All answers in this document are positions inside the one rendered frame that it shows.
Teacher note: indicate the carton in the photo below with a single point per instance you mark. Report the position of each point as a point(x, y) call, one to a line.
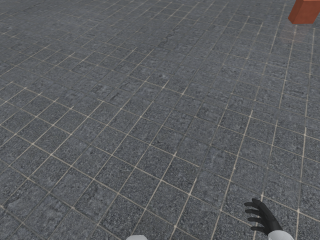
point(304, 11)

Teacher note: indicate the robot right hand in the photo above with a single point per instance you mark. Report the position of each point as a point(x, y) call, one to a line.
point(267, 219)

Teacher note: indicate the robot right forearm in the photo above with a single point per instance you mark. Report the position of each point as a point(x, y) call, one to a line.
point(279, 235)

